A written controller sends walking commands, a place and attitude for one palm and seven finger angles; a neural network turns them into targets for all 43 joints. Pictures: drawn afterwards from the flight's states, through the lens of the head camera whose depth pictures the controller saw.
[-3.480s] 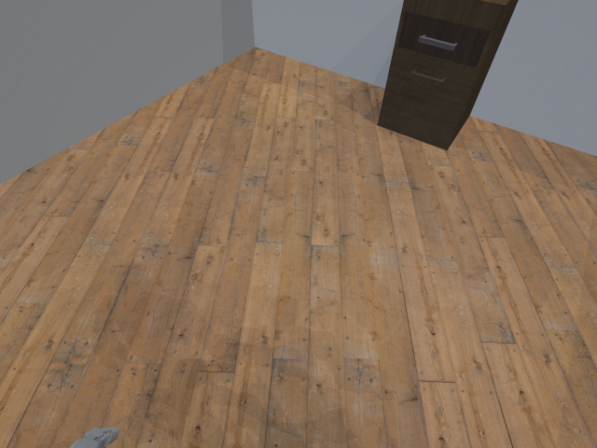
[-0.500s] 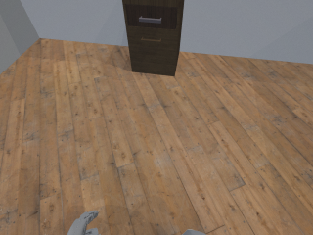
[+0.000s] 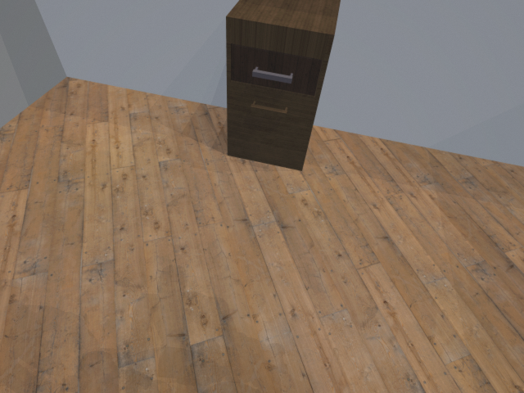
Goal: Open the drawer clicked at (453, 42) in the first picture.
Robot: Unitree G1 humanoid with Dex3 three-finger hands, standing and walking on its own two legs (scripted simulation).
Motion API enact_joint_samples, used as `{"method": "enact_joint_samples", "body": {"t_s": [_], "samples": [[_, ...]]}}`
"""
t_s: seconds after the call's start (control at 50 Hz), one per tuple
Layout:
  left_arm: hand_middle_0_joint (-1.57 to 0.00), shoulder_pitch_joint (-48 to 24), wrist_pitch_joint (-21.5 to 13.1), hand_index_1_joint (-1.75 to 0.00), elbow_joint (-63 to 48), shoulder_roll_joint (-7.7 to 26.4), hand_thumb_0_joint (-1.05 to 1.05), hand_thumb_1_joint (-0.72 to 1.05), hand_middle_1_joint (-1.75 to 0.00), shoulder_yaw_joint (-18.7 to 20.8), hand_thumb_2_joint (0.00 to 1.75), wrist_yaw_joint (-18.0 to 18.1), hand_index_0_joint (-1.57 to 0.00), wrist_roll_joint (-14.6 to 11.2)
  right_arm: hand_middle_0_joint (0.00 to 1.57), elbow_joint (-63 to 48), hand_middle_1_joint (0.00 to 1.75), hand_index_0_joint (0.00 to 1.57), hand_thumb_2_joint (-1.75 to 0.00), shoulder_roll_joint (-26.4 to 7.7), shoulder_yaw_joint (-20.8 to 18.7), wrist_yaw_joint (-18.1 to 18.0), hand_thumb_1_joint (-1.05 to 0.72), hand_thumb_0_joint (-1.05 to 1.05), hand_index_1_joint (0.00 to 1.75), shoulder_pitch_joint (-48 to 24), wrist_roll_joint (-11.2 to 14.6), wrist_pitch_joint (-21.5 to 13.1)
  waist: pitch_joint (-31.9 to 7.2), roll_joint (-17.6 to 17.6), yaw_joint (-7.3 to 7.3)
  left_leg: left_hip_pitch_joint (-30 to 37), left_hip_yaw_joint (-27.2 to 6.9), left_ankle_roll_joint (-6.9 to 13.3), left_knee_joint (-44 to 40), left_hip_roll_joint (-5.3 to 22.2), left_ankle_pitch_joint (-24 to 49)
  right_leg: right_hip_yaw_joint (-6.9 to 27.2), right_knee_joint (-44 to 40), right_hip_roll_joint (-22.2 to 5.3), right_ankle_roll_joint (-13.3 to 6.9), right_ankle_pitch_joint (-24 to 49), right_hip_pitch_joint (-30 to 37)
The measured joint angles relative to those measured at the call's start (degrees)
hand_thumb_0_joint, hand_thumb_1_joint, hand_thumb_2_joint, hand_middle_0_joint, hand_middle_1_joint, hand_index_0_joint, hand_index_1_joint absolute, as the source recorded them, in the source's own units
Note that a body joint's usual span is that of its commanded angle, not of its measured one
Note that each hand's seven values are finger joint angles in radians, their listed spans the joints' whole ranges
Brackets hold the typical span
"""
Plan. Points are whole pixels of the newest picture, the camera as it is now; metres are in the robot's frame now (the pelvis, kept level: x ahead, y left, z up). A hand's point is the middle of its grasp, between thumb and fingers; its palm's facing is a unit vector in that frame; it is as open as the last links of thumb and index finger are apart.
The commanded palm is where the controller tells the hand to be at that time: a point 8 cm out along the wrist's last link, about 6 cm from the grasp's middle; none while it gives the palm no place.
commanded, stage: walk to a spot facing it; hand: left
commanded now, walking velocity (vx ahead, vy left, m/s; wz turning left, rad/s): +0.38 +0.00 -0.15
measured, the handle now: (273, 74) +1.36 +0.03 -0.21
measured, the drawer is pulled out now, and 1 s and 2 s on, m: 0.00 0.00 0.00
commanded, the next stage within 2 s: take the last steps up to it in 0.90 s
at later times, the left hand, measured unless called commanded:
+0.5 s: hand (203, 303) +0.31 +0.13 -0.16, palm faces +0.02 -0.97 -0.23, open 7.1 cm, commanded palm none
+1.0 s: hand (190, 239) +0.46 +0.19 -0.17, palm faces +0.00 -0.99 -0.16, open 7.4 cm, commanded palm none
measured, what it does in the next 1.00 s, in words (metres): walks ahead: right foot, then left foot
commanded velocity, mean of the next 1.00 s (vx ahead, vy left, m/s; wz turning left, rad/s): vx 0.33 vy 0.00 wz -0.13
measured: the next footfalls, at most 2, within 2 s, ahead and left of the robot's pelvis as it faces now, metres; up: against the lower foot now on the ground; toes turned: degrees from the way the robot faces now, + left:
right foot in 0.32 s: +0.29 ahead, -0.15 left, +0.00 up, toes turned -12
left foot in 0.76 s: +0.50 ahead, +0.10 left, +0.00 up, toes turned +11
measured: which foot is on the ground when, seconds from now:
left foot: down 0.00-0.32, up 0.34-0.74, down 0.76-1.00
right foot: up 0.00-0.30, down 0.32-0.78, up 0.80-1.00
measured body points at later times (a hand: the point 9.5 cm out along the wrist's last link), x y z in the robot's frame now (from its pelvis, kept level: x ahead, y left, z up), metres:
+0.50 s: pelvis +0.23 -0.05 +0.00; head +0.25 -0.07 +0.45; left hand +0.31 +0.18 -0.14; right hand +0.20 -0.28 -0.16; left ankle +0.20 +0.09 -0.65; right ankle +0.25 -0.14 -0.74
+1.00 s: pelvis +0.45 +0.01 +0.01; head +0.47 +0.03 +0.46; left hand +0.46 +0.25 -0.16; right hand +0.48 -0.23 -0.13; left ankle +0.46 +0.09 -0.74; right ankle +0.43 -0.13 -0.64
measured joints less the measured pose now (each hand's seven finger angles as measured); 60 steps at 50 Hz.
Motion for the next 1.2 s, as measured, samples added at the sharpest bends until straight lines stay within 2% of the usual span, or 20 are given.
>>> {"method": "enact_joint_samples", "body": {"t_s": [0.08,0.16,0.28,0.32,0.36,0.4,0.42,0.46,0.52,0.58,0.66,0.74,0.76,0.78,0.82,0.86,0.92,1.04,1.12,1.2], "samples": [[-0.2,-3.1,0.2,-0.3,-2.5,-0.7,0.01,0.91,-0.29,0.1,0.9,-0.2,-0.2,0.1,0.2,2.9,0.3,0.2,-0.9,2.1,0.5,-0.3,-0.92,0.01,0.3,3.9,0.4,0.3,-0.4,0.4,0.05,6.1,1.1,-0.2,-7.3,-1.2,0.8,-0.4,-4.4,-2.0,1.2,5.5,-6.0],[-0.2,-6.3,0.5,-0.3,-4.1,-1.3,0.01,0.92,-0.29,0.2,0.9,-0.1,-0.2,0.1,0.2,5.5,0.3,0.2,-0.9,3.6,0.3,-0.1,-0.91,0.01,0.3,7.6,0.4,0.7,0.1,1.0,-0.84,11.2,2.1,-1.1,-11.3,-2.0,-0.2,-1.1,-15.5,-3.4,1.8,8.6,-7.5],[-0.19,-10.7,-0.1,-0.3,-5.4,-1.5,0.01,0.92,-0.29,0.2,0.9,-0.3,-0.2,0.1,0.2,8.2,0.3,0.2,-0.9,4.2,0.0,0.0,-0.91,0.01,0.3,12.0,0.1,1.5,1.7,2.6,-3.45,16.5,3.4,-4.1,-9.7,-0.9,-6.3,-3.1,-30.0,-1.7,0.0,9.5,-3.9],[-0.2,-11.4,-1.5,-0.3,-6.1,-1.4,0.01,0.92,-0.29,0.0,0.9,-0.3,-0.2,0.3,0.2,9.2,0.3,0.2,-0.9,4.3,0.0,0.2,-0.91,0.01,0.3,13.7,0.3,1.9,1.8,3.1,-3.49,15.5,2.9,-4.8,-2.4,0.9,-10.8,-4.3,-34.2,-0.3,-1.6,10.9,-0.3],[-0.2,-12.0,-3.2,-0.3,-6.4,-1.9,0.01,0.92,-0.29,0.1,0.9,0.2,-0.2,0.0,0.2,10.0,0.3,0.2,-0.9,3.8,0.0,0.5,-0.91,0.01,0.3,13.1,0.9,3.0,2.5,4.1,-2.85,8.4,-1.9,-3.3,16.3,2.1,-13.8,-5.0,-30.0,0.4,-2.7,9.0,-0.5],[-0.2,-11.3,-3.7,-0.3,-6.4,-2.5,0.01,0.91,-0.29,-0.1,0.9,0.6,-0.2,-0.3,0.2,9.9,0.3,0.2,-0.9,3.1,-0.3,0.6,-0.91,0.01,0.3,11.3,1.0,3.9,2.6,4.4,-2.44,0.3,-6.1,-2.2,32.7,1.5,-11.1,-5.6,-30.1,0.9,-2.8,6.6,1.8],[-0.2,-10.5,-3.7,-0.3,-6.1,-2.9,0.0,0.91,-0.29,-0.3,0.9,0.9,-0.2,-0.4,0.2,9.4,0.3,0.2,-0.9,2.5,-0.5,0.6,-0.91,0.01,0.3,10.2,0.9,4.0,2.3,4.5,-2.25,-3.2,-6.9,-2.0,37.0,1.6,-8.6,-5.8,-31.6,1.3,-2.5,6.4,3.3],[-0.2,-8.6,-3.8,-0.3,-5.4,-3.3,0.0,0.93,-0.3,0.1,0.9,1.8,-0.21,-0.7,0.2,7.9,0.3,0.2,-0.9,1.5,-0.9,0.5,-0.91,0.01,0.3,7.7,0.6,4.0,1.5,4.6,-2.11,-8.9,-7.5,-2.1,38.9,2.4,-4.6,-6.2,-35.4,2.0,-2.1,6.9,6.5],[-0.2,-5.8,-3.9,-0.3,-3.9,-2.3,-0.01,0.95,-0.3,0.3,0.9,2.2,-0.21,-0.4,0.2,4.9,0.3,0.2,-0.9,0.4,-1.2,0.5,-0.91,0.01,0.3,4.1,0.3,3.8,-0.1,4.3,-1.94,-14.5,-7.2,-3.0,33.6,3.6,-1.3,-6.6,-40.5,2.7,-2.1,7.3,10.7],[-0.2,-3.0,-3.8,-0.3,-2.2,-1.9,-0.01,0.95,-0.3,-0.3,0.9,1.9,-0.21,-0.2,0.2,2.4,0.3,0.19,-0.9,-0.5,-1.5,1.0,-0.91,0.01,0.3,0.7,0.3,3.7,-1.1,4.0,-1.48,-17.0,-6.6,-3.7,25.3,4.1,1.7,-6.9,-44.0,3.0,-1.5,6.9,14.5],[-0.2,0.0,-3.5,-0.3,-0.5,-1.9,0.0,0.93,-0.3,-1.0,0.9,1.4,-0.2,-0.1,0.2,0.3,0.3,0.19,-0.9,-1.1,-1.3,1.9,-0.91,0.01,0.3,-3.2,0.5,3.5,-1.0,3.4,-0.07,-16.3,-5.7,-3.7,14.1,4.0,4.5,-7.4,-45.8,3.0,0.0,4.7,18.9],[-0.2,2.8,-3.1,-0.3,0.7,-2.0,0.0,0.92,-0.3,-1.1,0.9,1.3,-0.21,-0.1,0.2,-0.9,0.3,0.19,-0.9,-1.2,-1.0,2.4,-0.91,0.01,0.3,-5.7,0.5,3.0,-0.3,2.3,1.75,-11.8,-4.0,-2.6,6.1,2.6,4.0,-7.7,-44.1,2.0,2.2,0.2,22.7],[-0.2,3.7,-2.9,-0.3,0.9,-2.0,0.0,0.92,-0.3,-1.0,0.9,1.2,-0.21,-0.2,0.2,-1.3,0.3,0.19,-0.9,-1.3,-0.8,2.4,-0.91,0.01,0.3,-6.0,0.4,2.5,-0.2,2.1,1.98,-9.6,-3.4,-2.3,3.6,2.0,3.9,-7.4,-42.0,1.4,2.8,-1.7,22.8],[-0.2,4.3,-2.5,-0.3,1.2,-2.1,0.01,0.92,-0.3,-1.0,0.9,1.2,-0.21,-0.3,0.2,-1.6,0.3,0.19,-0.9,-1.2,-0.8,2.2,-0.91,0.01,0.3,-6.4,0.1,1.8,0.2,1.6,1.9,-8.9,-2.9,-0.7,3.5,1.4,5.4,-6.9,-37.4,0.3,2.7,-3.9,21.6],[-0.2,3.8,-1.4,-0.3,1.7,-2.0,0.01,0.91,-0.3,-1.0,0.9,1.0,-0.2,-0.6,0.2,-2.1,0.3,0.2,-0.9,-0.7,-0.4,1.6,-0.91,0.01,0.3,-6.8,0.0,0.7,1.4,0.8,1.77,-8.2,-1.7,1.2,6.6,0.7,2.6,-2.9,-20.5,-0.2,1.4,-7.6,15.4],[-0.2,2.8,-0.7,-0.3,1.7,-1.8,0.01,0.91,-0.3,-0.8,0.9,0.9,-0.2,-0.6,0.2,-1.9,0.3,0.2,-0.9,0.1,0.0,0.9,-0.91,0.0,0.3,-5.9,0.1,0.5,1.7,0.7,1.59,-5.7,-0.7,1.7,5.4,0.3,0.6,-0.5,-6.1,0.2,0.4,-5.8,8.4],[-0.2,0.5,-0.4,-0.3,0.6,-1.3,0.01,0.91,-0.3,-0.3,0.9,0.7,-0.2,-0.3,0.2,-0.7,0.3,0.2,-0.9,1.6,0.2,-0.2,-0.91,0.0,0.3,-3.3,0.4,0.2,1.7,0.3,1.25,-0.8,0.8,1.2,-0.1,-0.6,1.1,0.6,1.1,-0.6,0.4,-0.1,0.4],[-0.19,-3.8,1.0,-0.3,-3.2,-1.1,0.01,0.91,-0.29,0.8,0.9,0.7,-0.2,0.0,0.2,2.1,0.3,0.2,-0.9,0.6,-0.3,-1.2,-0.95,-0.01,0.3,2.0,0.6,0.6,0.8,0.3,0.52,6.4,4.0,0.9,-7.6,-1.7,1.0,1.0,-3.0,-2.0,1.9,7.1,-8.3],[-0.19,-7.2,1.5,-0.3,-4.6,-1.0,0.01,0.91,-0.29,0.6,0.9,0.5,-0.2,0.0,0.2,4.0,0.3,0.2,-0.9,1.0,0.0,-1.0,-0.93,0.0,0.3,5.2,0.4,1.2,1.2,0.9,-0.74,9.7,5.2,-0.2,-9.0,-1.6,-0.8,-0.5,-13.8,-2.2,2.0,8.9,-7.5],[-0.19,-9.8,1.3,-0.3,-5.3,-1.2,0.01,0.91,-0.29,0.2,0.9,0.3,-0.2,0.1,0.2,5.5,0.3,0.2,-0.9,1.6,-0.1,-0.6,-0.92,0.0,0.3,7.9,-0.1,2.0,1.8,1.9,-2.72,12.0,6.4,-2.0,-7.3,-0.7,-4.2,-2.2,-24.9,-1.3,0.9,7.2,-3.5]]}}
